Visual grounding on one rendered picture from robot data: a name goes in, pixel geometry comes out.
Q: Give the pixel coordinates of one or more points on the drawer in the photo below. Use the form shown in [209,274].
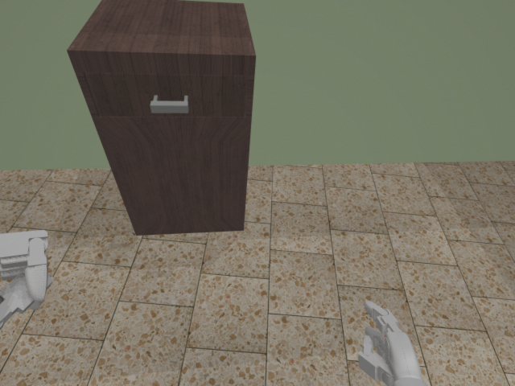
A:
[130,94]

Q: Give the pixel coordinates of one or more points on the robot left hand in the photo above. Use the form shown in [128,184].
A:
[22,259]

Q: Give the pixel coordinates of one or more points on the robot right hand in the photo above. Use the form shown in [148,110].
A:
[395,357]

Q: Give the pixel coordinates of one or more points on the handle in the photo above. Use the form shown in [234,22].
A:
[169,106]

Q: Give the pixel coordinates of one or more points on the cabinet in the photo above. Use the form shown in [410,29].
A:
[175,174]

